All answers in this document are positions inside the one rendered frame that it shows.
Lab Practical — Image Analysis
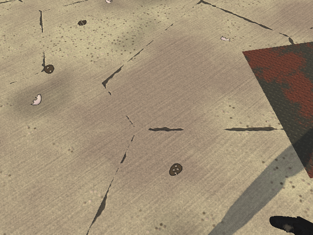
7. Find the robot right hand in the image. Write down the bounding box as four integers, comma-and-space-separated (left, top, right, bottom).
269, 215, 313, 235

